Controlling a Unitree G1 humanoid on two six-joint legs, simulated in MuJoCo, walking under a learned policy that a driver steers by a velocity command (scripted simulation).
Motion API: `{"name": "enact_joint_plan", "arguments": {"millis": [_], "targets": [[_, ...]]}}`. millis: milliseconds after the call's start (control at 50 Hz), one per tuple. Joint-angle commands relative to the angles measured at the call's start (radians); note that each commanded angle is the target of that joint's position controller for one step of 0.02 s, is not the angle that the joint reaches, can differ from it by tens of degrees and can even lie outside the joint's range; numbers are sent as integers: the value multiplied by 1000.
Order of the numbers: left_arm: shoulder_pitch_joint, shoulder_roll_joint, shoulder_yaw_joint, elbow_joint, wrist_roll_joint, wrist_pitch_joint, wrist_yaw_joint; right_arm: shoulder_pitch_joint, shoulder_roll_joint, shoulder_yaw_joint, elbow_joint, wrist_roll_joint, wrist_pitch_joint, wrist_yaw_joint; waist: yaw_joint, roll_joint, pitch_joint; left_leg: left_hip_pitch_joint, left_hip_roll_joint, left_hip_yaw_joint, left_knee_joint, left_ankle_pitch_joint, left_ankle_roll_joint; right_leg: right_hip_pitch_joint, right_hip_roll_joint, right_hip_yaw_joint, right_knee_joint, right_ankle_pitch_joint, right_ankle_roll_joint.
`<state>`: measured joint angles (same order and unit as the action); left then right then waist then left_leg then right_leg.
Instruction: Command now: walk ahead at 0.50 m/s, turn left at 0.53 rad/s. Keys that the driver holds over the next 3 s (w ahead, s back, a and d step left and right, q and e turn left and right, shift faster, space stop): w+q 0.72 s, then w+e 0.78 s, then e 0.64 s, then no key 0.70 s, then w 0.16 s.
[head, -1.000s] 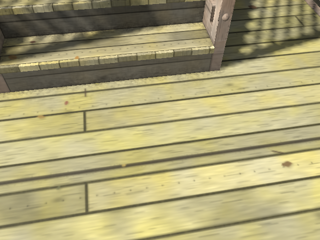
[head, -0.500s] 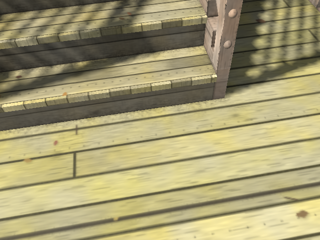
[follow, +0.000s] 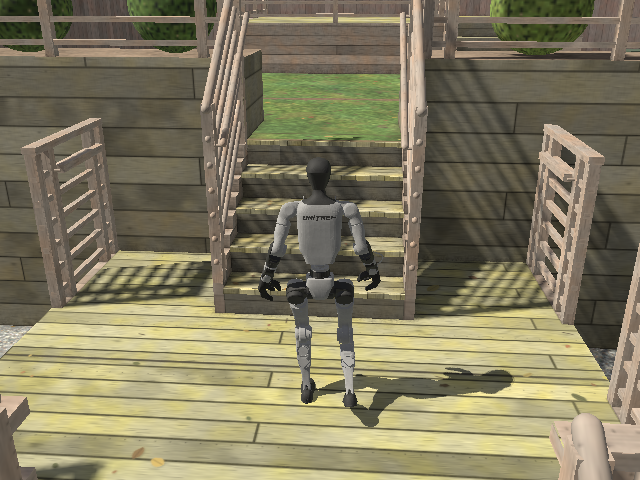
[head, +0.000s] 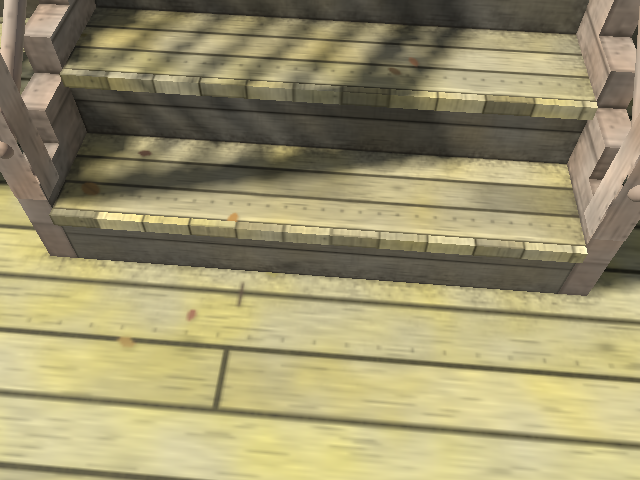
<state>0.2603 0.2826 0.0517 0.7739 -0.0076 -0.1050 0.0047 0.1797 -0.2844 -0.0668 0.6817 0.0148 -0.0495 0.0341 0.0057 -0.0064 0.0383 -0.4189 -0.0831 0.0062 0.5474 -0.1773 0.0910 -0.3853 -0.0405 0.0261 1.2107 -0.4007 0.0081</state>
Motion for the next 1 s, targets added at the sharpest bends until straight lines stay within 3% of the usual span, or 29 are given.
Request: {"name": "enact_joint_plan", "arguments": {"millis": [20, 80, 140, 180, 240, 260, 300, 320, 340, 360, 380, 400, 420, 440, 480, 540, 620, 700, 760, 800, 820, 840, 860, 880, 900, 920, 940, 960, 1000], "targets": [[-46, 129, 36, -117, 19, -22, 5, 46, -108, -29, -70, -12, -10, -13, -1, 43, -111, 298, 264, -395, -287, 200, 209, -283, -75, 58, -43, 80, 7], [-47, 93, 28, -121, 28, 5, 10, 50, -130, -36, -61, -8, -17, -26, 19, 52, -84, 180, 229, -318, -317, 297, 212, -252, -65, 30, -164, 144, 46], [-163, 62, 14, -149, 30, 4, 10, 87, -152, -43, -40, 1, -13, -42, -18, 63, -60, 135, 173, -253, -306, 280, 165, -222, -31, 20, -393, 342, 64], [-240, 48, 7, -164, 21, -2, 1, 118, -155, -44, -28, 6, -6, -47, -51, 84, -57, 129, 153, -250, -290, 211, 138, -168, 5, 17, -541, 447, 64], [-312, 73, 13, -185, 4, -11, -14, 167, -162, -47, -9, 13, 0, -49, -80, 96, -53, 186, 182, -324, -249, 131, 127, -132, 35, 36, -652, 468, 56], [-255, 51, -6, -163, 62, 30, -25, 209, -186, -52, 8, -45, 5, -28, -77, 132, -79, 242, 156, -310, -217, 230, 100, -106, 36, -31, -618, 420, 47], [-229, 84, 1, -172, 57, 42, -22, 210, -167, -55, -1, -51, 7, -23, -62, 128, -65, 255, 176, -376, -153, 262, 70, -39, 42, -9, -656, 304, 27], [-178, 99, 7, -163, 53, 39, -18, 190, -174, -57, -7, -51, 6, -24, -30, 129, -62, 244, 183, -406, -114, 265, 59, 29, 48, -5, -683, 241, 14], [-76, 120, 16, -136, 57, 27, -10, 166, -172, -55, -11, -46, 1, -24, 31, 92, -91, 215, 146, -393, -8, 284, 39, 162, 46, 6, -744, 213, -8], [61, 185, 33, -121, 74, 10, 3, 163, -117, -38, -26, -34, -10, -20, 92, -33, -195, 145, 82, -315, 240, 202, 12, 359, -116, 164, -790, 88, -56], [126, 300, 57, -123, 88, 16, 14, 251, -46, -22, -58, -3, -11, -23, 66, -268, -315, -137, -73, -153, 515, -267, -29, 631, -373, 569, -880, -31, -160], [97, 273, 62, -111, 62, 31, 10, 268, -118, -27, -43, -38, 2, -29, 38, -270, -302, -277, -20, -121, 646, -380, -22, 596, -420, 779, -933, -143, -214], [48, 170, 37, -128, 54, 35, 6, 203, -148, -34, -19, -47, 12, -25, 44, -101, -180, -279, 34, -138, 675, -293, -20, 485, -367, 636, -945, -186, -194], [14, 117, 23, -117, 49, 36, 3, 146, -140, -32, -18, -50, 15, -11, 37, -46, -97, -250, 64, -125, 634, -219, -28, 382, -307, 477, -960, -93, -168], [10, 84, 11, -87, 44, 29, 6, 113, -117, -28, -17, -62, 30, 9, 19, -114, -36, -203, 104, -106, 565, -168, -44, 297, -225, 267, -996, 139, -130], [58, 92, 18, -48, 30, 3, -4, 97, -88, -18, -17, -59, 46, 21, 9, -109, -43, -210, 110, -88, 551, -109, -57, 312, -218, 138, -1011, 374, -141], [95, 96, 24, -10, 28, -3, -8, -19, -66, -4, -48, -59, 46, 33, 25, -109, -11, -282, 136, -53, 446, 2, -77, 343, -217, 0, -1048, 476, -152], [114, 109, 28, 17, 30, -1, -8, -143, -42, 15, -81, -51, 40, 52, 43, -103, 24, -222, 144, 5, 238, 113, -61, 332, -197, -117, -1061, 478, -124], [167, 117, 26, 54, 27, 10, -4, -206, -31, 24, -94, -63, 31, 51, 54, -95, 52, -124, 119, 55, 93, 65, -26, 335, -217, -144, -1054, 554, -115], [196, 127, 21, 93, 22, 21, -4, -198, -36, 22, -77, -75, 21, 38, 36, -92, 53, -50, 77, 76, 31, -4, 8, 377, -231, -139, -988, 763, -116], [191, 144, 22, 105, 21, 26, -4, -142, -47, 18, -56, -78, 12, 29, 2, -99, 18, 22, 48, 90, -11, -29, 27, 408, -228, -143, -897, 943, -113], [182, 144, 16, 116, 16, 33, -3, -6, -60, 12, -5, -86, -3, 17, -70, -76, -62, 198, 24, 100, -89, 32, 51, 394, -197, -164, -731, 1040, -98], [188, 121, 5, 104, 11, 30, -1, 170, -110, -5, 51, -106, -16, 1, -133, -38, -198, 468, 112, 19, -68, 67, 80, 258, -156, -167, -508, 838, -84], [225, 27, -23, 35, -20, 25, -17, 275, -232, -33, 53, -116, -14, -18, -148, 220, -384, 838, 465, -415, -81, 125, 187, -119, -16, -199, -119, 256, -33], [192, 112, 10, 59, 3, 35, -3, 289, -249, -43, 61, -71, -5, -31, -151, 183, -431, 785, 537, -577, -166, 271, 197, -198, 65, -44, 50, -138, -47], [132, 116, 20, 56, 7, 43, -5, 211, -217, -29, 70, -45, -4, -35, -116, 125, -276, 656, 478, -395, -182, 299, 159, -236, 22, 39, 57, -64, -69], [124, 77, 11, 72, 5, 44, -12, 143, -140, -6, 77, -39, -10, -35, -65, 95, -141, 504, 427, -273, -224, 303, 117, -223, -22, 22, -13, 3, -72], [128, 55, 10, 96, 11, 52, -12, 86, -89, 11, 76, -39, -18, -36, -29, 87, -77, 405, 384, -196, -272, 307, 71, -182, -43, 15, -76, 51, -67], [166, 33, 8, 140, 38, 78, -20, 45, -58, 25, 86, -30, -34, -41, 12, 120, -48, 280, 337, -82, -329, 375, 37, -86, -36, -5, -81, 117, -49]]}}
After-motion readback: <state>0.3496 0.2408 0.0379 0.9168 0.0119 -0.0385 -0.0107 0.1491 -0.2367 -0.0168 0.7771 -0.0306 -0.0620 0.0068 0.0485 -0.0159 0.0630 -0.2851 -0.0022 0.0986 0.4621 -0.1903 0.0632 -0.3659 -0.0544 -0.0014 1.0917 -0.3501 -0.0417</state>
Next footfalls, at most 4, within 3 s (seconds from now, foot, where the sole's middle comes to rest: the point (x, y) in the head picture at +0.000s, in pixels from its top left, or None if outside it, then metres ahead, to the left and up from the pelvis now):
0.36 right None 0.38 -0.11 -0.77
0.86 left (227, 431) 0.54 0.22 -0.77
1.56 right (310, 195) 1.02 0.05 -0.58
2.16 left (255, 58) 1.27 0.18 -0.39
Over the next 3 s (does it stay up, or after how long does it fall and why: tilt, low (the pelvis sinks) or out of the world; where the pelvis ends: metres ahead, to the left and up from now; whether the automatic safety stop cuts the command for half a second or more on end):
stays up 1.24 0.04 0.39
